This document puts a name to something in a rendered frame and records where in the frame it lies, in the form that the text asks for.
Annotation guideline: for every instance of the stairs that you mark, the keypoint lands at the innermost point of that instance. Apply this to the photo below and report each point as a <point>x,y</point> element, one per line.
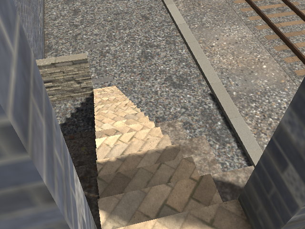
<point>141,175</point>

